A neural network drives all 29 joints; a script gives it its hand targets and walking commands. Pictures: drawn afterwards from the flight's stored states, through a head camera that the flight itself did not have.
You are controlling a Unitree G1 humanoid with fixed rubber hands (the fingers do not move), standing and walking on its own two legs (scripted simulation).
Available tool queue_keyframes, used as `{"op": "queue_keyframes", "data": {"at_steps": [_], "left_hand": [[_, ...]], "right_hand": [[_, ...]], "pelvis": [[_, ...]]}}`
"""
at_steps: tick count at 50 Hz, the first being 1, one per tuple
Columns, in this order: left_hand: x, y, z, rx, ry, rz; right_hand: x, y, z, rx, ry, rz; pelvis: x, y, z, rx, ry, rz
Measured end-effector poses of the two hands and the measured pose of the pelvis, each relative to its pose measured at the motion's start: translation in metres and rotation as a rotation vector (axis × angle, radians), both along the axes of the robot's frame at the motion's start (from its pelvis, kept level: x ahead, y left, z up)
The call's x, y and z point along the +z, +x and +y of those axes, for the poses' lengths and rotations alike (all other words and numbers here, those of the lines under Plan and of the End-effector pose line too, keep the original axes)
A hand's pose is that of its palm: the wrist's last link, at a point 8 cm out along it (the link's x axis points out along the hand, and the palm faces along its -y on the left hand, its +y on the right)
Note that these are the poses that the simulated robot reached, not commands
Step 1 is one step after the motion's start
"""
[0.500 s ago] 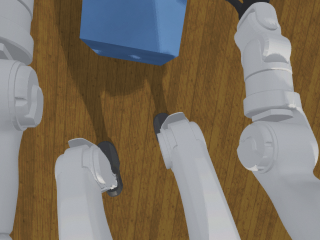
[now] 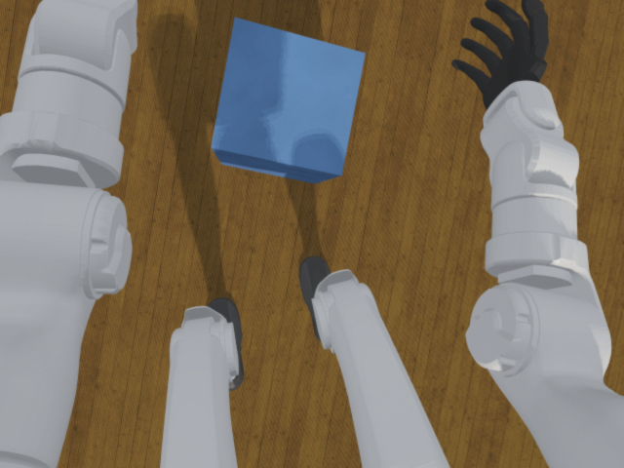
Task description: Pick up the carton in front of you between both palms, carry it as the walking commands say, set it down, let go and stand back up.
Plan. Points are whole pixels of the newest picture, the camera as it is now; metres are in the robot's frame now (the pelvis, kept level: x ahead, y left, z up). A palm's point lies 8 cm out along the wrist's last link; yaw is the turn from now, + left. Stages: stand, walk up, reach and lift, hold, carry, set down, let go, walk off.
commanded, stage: set down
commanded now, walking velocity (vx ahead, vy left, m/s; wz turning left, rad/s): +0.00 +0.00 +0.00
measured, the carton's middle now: (282, 117) +0.54 -0.09 -0.45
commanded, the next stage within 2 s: let go in 0.10 s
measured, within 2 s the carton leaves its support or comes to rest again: neither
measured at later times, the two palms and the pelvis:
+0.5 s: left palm (26, 88) +0.48 +0.12 +0.01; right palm (598, 141) +0.39 -0.27 +0.02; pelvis +0.03 -0.02 +0.12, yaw +4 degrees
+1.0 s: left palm out of the picture +0.35 +0.19 +0.09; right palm out of the picture +0.26 -0.25 +0.12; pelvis +0.10 -0.02 +0.18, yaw +0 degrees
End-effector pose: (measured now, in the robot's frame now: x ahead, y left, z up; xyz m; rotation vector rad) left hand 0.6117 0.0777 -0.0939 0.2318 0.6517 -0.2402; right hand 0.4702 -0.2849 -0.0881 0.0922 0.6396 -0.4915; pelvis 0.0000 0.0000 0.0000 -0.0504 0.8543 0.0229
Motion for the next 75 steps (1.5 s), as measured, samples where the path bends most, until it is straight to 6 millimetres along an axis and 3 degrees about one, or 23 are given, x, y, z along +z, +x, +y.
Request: {"op": "queue_keyframes", "data": {"at_steps": [7, 13, 17, 21, 29, 37, 46, 53, 63, 69, 75], "left_hand": [[0.044, -0.003, 0.007, 0.011, 0.019, 0.002], [0.064, -0.020, 0.015, 0.040, 0.032, 0.026], [0.075, -0.048, 0.026, 0.100, 0.056, 0.020], [0.088, -0.089, 0.038, 0.194, 0.072, 0.019], [0.126, -0.160, 0.047, 0.323, 0.062, 0.014], [0.154, -0.204, 0.056, 0.298, 0.063, 0.027], [0.177, -0.244, 0.088, 0.278, 0.076, 0.046], [0.196, -0.278, 0.123, 0.298, 0.082, 0.063], [0.217, -0.328, 0.169, 0.326, 0.089, 0.101], [0.222, -0.347, 0.177, 0.337, 0.077, 0.103], [0.220, -0.354, 0.170, 0.345, 0.071, 0.089]], "right_hand": [[0.034, -0.007, 0.002, 0.005, 0.003, -0.001], [0.055, -0.017, 0.007, 0.055, -0.011, 0.023], [0.068, -0.031, 0.016, 0.152, -0.023, 0.047], [0.085, -0.054, 0.021, 0.270, -0.035, 0.090], [0.134, -0.096, 0.012, 0.430, -0.074, 0.149], [0.166, -0.151, 0.010, 0.446, -0.055, 0.176], [0.200, -0.202, 0.026, 0.419, -0.048, 0.188], [0.214, -0.207, 0.048, 0.443, -0.052, 0.188], [0.215, -0.197, 0.069, 0.462, -0.061, 0.169], [0.217, -0.197, 0.073, 0.471, -0.076, 0.169], [0.224, -0.200, 0.058, 0.443, -0.117, 0.177]], "pelvis": [[0.036, 0.002, -0.002, 0.001, 0.013, -0.028], [0.062, 0.007, -0.005, 0.000, 0.029, -0.063], [0.081, 0.016, -0.008, -0.003, 0.044, -0.093], [0.102, 0.025, -0.014, 0.004, 0.058, -0.140], [0.136, 0.042, -0.027, 0.003, 0.071, -0.292], [0.159, 0.064, -0.032, -0.017, 0.067, -0.448], [0.178, 0.089, -0.025, -0.020, 0.054, -0.609], [0.188, 0.103, -0.008, -0.018, 0.038, -0.713], [0.195, 0.113, 0.017, -0.019, 0.024, -0.814], [0.196, 0.111, 0.021, -0.017, 0.029, -0.861], [0.194, 0.104, 0.015, -0.024, 0.031, -0.886]]}}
